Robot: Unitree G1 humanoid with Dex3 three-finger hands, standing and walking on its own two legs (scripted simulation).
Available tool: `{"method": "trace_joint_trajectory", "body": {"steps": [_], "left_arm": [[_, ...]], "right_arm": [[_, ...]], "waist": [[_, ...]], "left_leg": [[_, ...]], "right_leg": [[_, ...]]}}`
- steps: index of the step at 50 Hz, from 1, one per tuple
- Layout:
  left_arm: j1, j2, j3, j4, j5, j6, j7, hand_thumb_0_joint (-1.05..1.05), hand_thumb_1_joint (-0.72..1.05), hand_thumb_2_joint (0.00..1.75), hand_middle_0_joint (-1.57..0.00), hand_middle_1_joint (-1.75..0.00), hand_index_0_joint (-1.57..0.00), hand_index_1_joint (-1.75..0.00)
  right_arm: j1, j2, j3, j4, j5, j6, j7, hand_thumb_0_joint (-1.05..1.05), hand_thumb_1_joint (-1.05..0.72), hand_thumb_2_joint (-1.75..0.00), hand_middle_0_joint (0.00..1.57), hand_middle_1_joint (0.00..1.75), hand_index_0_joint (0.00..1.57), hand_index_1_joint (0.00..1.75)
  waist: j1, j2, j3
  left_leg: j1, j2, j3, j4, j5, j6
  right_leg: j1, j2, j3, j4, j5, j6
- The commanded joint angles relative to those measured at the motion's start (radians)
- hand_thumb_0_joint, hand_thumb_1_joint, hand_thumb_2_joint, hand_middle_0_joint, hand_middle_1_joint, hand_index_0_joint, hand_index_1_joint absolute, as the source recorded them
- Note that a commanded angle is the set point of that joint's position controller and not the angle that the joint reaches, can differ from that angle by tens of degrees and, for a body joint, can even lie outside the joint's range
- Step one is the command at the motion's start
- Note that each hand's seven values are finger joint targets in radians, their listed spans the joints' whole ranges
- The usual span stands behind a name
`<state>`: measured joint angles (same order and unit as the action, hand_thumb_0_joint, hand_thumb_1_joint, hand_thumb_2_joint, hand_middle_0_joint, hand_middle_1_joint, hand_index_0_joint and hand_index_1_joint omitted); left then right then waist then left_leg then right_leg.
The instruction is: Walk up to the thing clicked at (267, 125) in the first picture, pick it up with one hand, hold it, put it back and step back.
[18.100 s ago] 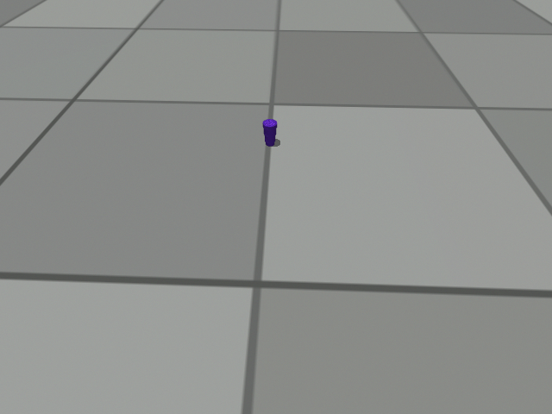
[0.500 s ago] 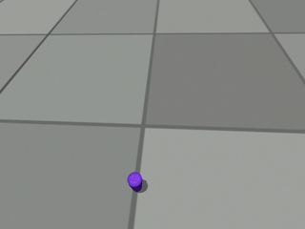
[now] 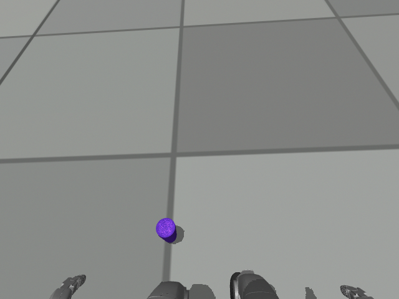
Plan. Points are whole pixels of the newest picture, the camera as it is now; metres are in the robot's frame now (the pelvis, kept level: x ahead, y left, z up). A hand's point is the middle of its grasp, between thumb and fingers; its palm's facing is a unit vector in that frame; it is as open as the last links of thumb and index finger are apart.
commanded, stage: walk up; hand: left
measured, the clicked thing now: (168, 232) +0.43 +0.19 -0.67
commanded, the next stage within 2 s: none
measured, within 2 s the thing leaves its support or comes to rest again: neither
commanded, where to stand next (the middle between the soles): +0.10 +0.00 m, yaw -4 degrees
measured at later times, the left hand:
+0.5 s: hand out of the picture +0.02 +0.30 -0.14, palm faces -0.12 -0.91 -0.39, open 7.4 cm
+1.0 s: hand out of the picture +0.11 +0.30 -0.16, palm faces -0.11 -0.92 -0.37, open 7.4 cm
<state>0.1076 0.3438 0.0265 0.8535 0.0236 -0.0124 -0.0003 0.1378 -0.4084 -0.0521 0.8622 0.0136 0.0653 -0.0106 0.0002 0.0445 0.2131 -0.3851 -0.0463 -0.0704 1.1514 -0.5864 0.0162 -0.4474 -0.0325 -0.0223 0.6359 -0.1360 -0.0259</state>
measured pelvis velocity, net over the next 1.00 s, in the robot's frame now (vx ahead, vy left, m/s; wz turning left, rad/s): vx -0.01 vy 0.04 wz -0.11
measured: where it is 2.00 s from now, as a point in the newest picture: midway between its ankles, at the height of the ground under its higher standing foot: outside the picture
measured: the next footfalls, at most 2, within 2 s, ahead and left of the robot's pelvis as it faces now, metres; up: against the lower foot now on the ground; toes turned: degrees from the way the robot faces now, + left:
left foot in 0.16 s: +0.00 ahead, +0.14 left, +0.00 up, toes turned +1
right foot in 0.50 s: -0.01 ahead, -0.10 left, +0.00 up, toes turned -3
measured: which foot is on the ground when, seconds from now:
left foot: up 0.00-0.14, down 0.16-0.54, up 0.56-0.84, down 0.86-1.00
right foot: down 0.00-0.20, up 0.22-0.48, down 0.50-0.88, up 0.90-1.00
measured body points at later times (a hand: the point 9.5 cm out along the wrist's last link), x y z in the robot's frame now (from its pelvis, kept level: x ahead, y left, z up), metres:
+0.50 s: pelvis -0.03 +0.02 +0.01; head +0.00 +0.02 +0.46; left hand +0.03 +0.35 -0.12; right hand +0.01 -0.31 -0.10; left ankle -0.04 +0.14 -0.71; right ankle -0.05 -0.09 -0.71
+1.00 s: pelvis -0.01 +0.04 +0.00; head +0.05 +0.06 +0.44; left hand +0.11 +0.35 -0.13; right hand +0.09 -0.26 -0.11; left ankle +0.15 +0.15 -0.71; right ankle -0.06 -0.09 -0.65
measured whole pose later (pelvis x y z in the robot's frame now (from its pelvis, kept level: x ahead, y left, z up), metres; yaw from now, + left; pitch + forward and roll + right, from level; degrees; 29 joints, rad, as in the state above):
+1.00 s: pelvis -0.01 +0.04 +0.00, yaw -6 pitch -4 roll +0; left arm 0.17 0.41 0.04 0.84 -0.02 0.04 0.02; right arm 0.09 -0.33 -0.02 0.84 -0.01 0.00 -0.01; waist 0.02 -0.03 0.23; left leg -0.45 0.03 0.03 0.63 -0.11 0.02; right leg -0.38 0.07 0.10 1.16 -0.58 -0.03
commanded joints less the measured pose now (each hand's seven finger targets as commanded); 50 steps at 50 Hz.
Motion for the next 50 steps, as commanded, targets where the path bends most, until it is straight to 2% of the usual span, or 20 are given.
{"method": "trace_joint_trajectory", "body": {"steps": [1,7,8,10,11,14,16,21,24,25,26,27,28,32,37,42,43,44,46,50], "left_arm": [[0.053,0.308,0.106,-0.058,0.012,-0.002,0.047,0.00,0.90,0.90,-0.20,-0.30,-0.20,-0.30],[-0.027,0.326,0.109,-0.069,0.001,0.025,0.034,0.00,0.90,0.90,-0.20,-0.30,-0.20,-0.30],[-0.021,0.289,0.098,-0.067,-0.003,0.032,0.033,0.00,0.90,0.90,-0.20,-0.30,-0.20,-0.30],[-0.034,0.234,0.090,-0.073,-0.023,0.034,0.039,0.00,0.90,0.90,-0.20,-0.30,-0.20,-0.30],[-0.074,0.298,0.116,-0.061,-0.006,0.028,0.048,0.00,0.90,0.90,-0.20,-0.30,-0.20,-0.30],[0.067,0.255,0.105,0.016,-0.033,0.029,0.025,0.00,0.90,0.90,-0.20,-0.30,-0.20,-0.30],[0.108,0.249,0.097,0.021,-0.023,0.024,0.013,0.00,0.90,0.90,-0.20,-0.30,-0.20,-0.30],[0.027,0.258,0.077,-0.033,0.006,-0.038,-0.012,0.00,0.90,0.90,-0.20,-0.30,-0.20,-0.30],[0.123,0.248,0.079,0.005,0.012,-0.060,-0.012,0.00,0.90,0.90,-0.20,-0.30,-0.20,-0.30],[0.215,0.267,0.090,0.032,0.010,-0.072,-0.007,0.00,0.90,0.90,-0.20,-0.30,-0.20,-0.30],[0.323,0.342,0.116,0.057,0.010,-0.081,0.002,0.00,0.90,0.90,-0.20,-0.30,-0.20,-0.30],[0.342,0.409,0.128,0.057,0.005,-0.082,0.006,0.00,0.90,0.90,-0.20,-0.30,-0.20,-0.30],[0.328,0.418,0.125,0.036,0.000,-0.079,0.001,0.00,0.90,0.90,-0.20,-0.30,-0.20,-0.30],[0.243,0.320,0.099,-0.008,-0.020,-0.083,0.006,0.00,0.90,0.90,-0.20,-0.30,-0.20,-0.30],[0.164,0.264,0.067,-0.041,-0.014,-0.056,0.018,0.00,0.90,0.90,-0.20,-0.30,-0.20,-0.30],[0.116,0.237,0.052,-0.085,-0.046,0.009,0.024,0.00,0.90,0.90,-0.20,-0.30,-0.20,-0.30],[0.163,0.208,0.047,-0.081,-0.054,0.016,0.025,0.00,0.90,0.90,-0.20,-0.30,-0.20,-0.30],[0.224,0.185,0.050,-0.078,-0.065,0.026,0.030,0.00,0.90,0.90,-0.20,-0.30,-0.20,-0.30],[0.263,0.240,0.056,-0.025,-0.047,0.057,0.045,0.00,0.90,0.90,-0.20,-0.30,-0.20,-0.30],[0.276,0.251,0.081,-0.014,-0.041,0.074,0.016,0.00,0.90,0.90,-0.20,-0.30,-0.20,-0.30]], "right_arm": [[0.153,-0.180,-0.059,-0.023,-0.021,0.004,0.002,0.00,-0.90,-0.90,0.20,0.30,0.20,0.30],[0.238,-0.180,-0.067,0.044,-0.040,-0.015,0.023,0.00,-0.90,-0.90,0.20,0.30,0.20,0.30],[0.245,-0.195,-0.076,0.054,-0.055,-0.020,0.024,0.00,-0.90,-0.90,0.20,0.30,0.20,0.30],[0.084,-0.349,-0.099,-0.026,-0.067,-0.029,0.021,0.00,-0.90,-0.90,0.20,0.30,0.20,0.30],[0.008,-0.374,-0.101,-0.043,-0.060,-0.036,0.021,0.00,-0.90,-0.90,0.20,0.30,0.20,0.30],[-0.088,-0.217,-0.057,-0.059,-0.065,-0.069,-0.002,0.00,-0.90,-0.90,0.20,0.30,0.20,0.30],[-0.005,-0.230,-0.066,-0.032,-0.054,-0.088,-0.002,0.00,-0.90,-0.90,0.20,0.30,0.20,0.30],[0.187,-0.279,-0.095,-0.018,-0.068,-0.094,0.025,0.00,-0.90,-0.90,0.20,0.30,0.20,0.30],[0.164,-0.278,-0.089,-0.045,-0.056,-0.087,0.038,0.00,-0.90,-0.90,0.20,0.30,0.20,0.30],[0.122,-0.233,-0.072,-0.065,-0.046,-0.087,0.040,0.00,-0.90,-0.90,0.20,0.30,0.20,0.30],[0.091,-0.154,-0.044,-0.101,-0.028,-0.093,0.038,0.00,-0.90,-0.90,0.20,0.30,0.20,0.30],[0.002,-0.149,-0.038,-0.148,-0.030,-0.097,0.038,0.00,-0.90,-0.90,0.20,0.30,0.20,0.30],[-0.018,-0.189,-0.050,-0.146,-0.040,-0.095,0.025,0.00,-0.90,-0.90,0.20,0.30,0.20,0.30],[0.084,-0.189,-0.059,-0.097,-0.027,-0.107,0.034,0.00,-0.90,-0.90,0.20,0.30,0.20,0.30],[0.059,-0.126,-0.039,-0.068,-0.003,-0.102,0.025,0.00,-0.90,-0.90,0.20,0.30,0.20,0.30],[0.151,-0.180,-0.061,-0.016,-0.018,-0.100,-0.010,0.00,-0.90,-0.90,0.20,0.30,0.20,0.30],[0.163,-0.236,-0.074,-0.026,-0.028,-0.100,-0.016,0.00,-0.90,-0.90,0.20,0.30,0.20,0.30],[0.153,-0.271,-0.077,-0.048,-0.027,-0.102,-0.020,0.00,-0.90,-0.90,0.20,0.30,0.20,0.30],[0.042,-0.285,-0.086,-0.072,-0.014,-0.094,-0.025,0.00,-0.90,-0.90,0.20,0.30,0.20,0.30],[-0.034,-0.238,-0.080,-0.128,-0.027,-0.072,-0.031,0.00,-0.90,-0.90,0.20,0.30,0.20,0.30]], "waist": [[0.020,-0.173,-0.320],[-0.017,-0.263,-0.284],[-0.028,-0.183,-0.255],[-0.036,0.222,-0.106],[-0.047,0.192,-0.029],[0.057,-0.007,-0.067],[0.027,0.042,-0.149],[-0.100,0.144,-0.224],[-0.037,0.131,-0.205],[0.020,0.090,-0.225],[0.077,-0.130,-0.266],[0.098,-0.215,-0.193],[0.098,-0.130,-0.113],[0.012,-0.096,-0.082],[0.019,-0.216,-0.112],[-0.049,-0.108,-0.186],[-0.051,0.005,-0.238],[-0.018,0.131,-0.302],[0.008,0.099,-0.306],[0.028,0.106,-0.267]], "left_leg": [[-0.044,0.038,-0.017,-0.065,0.052,-0.011],[0.200,0.038,0.096,-0.546,0.153,0.012],[0.241,0.049,0.038,-0.593,0.191,0.023],[-0.052,0.400,-0.523,-0.963,-0.204,0.170],[-0.237,0.464,-0.586,-0.996,-0.178,0.260],[-0.077,0.249,-0.182,-0.797,0.254,0.153],[0.103,0.246,-0.174,-0.797,0.148,0.138],[0.449,0.321,-0.213,-0.744,0.145,0.249],[0.347,0.290,-0.123,-0.632,0.387,0.207],[0.198,0.236,-0.033,-0.503,0.518,0.148],[-0.033,0.131,0.040,-0.249,0.440,0.078],[-0.354,0.014,0.116,-0.164,0.071,0.029],[-0.360,0.071,-0.005,-0.133,0.012,0.019],[-0.281,0.088,-0.031,-0.189,0.164,0.008],[0.041,0.070,0.099,-0.414,0.384,-0.016],[0.323,0.046,0.101,-0.629,0.723,0.018],[0.345,0.177,-0.021,-0.649,0.925,0.065],[0.333,0.387,-0.293,-0.724,1.071,0.170],[0.192,0.482,-0.437,-0.780,0.783,0.299],[0.010,0.326,-0.150,-0.782,0.511,0.200]], "right_leg": [[0.234,-0.219,0.288,-0.236,-0.232,-0.170],[0.028,-0.214,0.242,-0.207,-0.363,-0.114],[-0.066,-0.178,0.215,-0.109,-0.406,-0.072],[-0.178,0.102,0.051,0.329,-0.438,0.010],[-0.077,0.078,0.167,0.474,-0.463,0.007],[-0.077,0.111,0.216,0.559,-0.272,-0.011],[-0.094,0.094,0.161,0.463,-0.245,0.004],[-0.117,0.039,0.031,0.031,-0.448,0.030],[0.109,0.071,-0.012,-0.233,-0.309,-0.018],[0.338,0.040,0.041,-0.323,-0.180,-0.046],[0.556,-0.088,0.308,-0.346,-0.104,-0.087],[0.644,-0.283,0.626,-0.343,-0.071,-0.198],[0.524,-0.371,0.698,-0.331,-0.040,-0.283],[0.481,-0.215,0.322,-0.287,0.226,-0.196],[0.197,-0.115,0.091,-0.191,0.542,-0.139],[0.053,-0.024,0.115,0.111,0.191,-0.056],[0.045,0.028,0.100,0.228,0.043,-0.026],[0.035,0.120,0.097,0.427,-0.418,0.005],[0.079,0.065,0.170,0.604,-0.508,0.000],[0.116,0.076,0.149,0.637,-0.396,-0.004]]}}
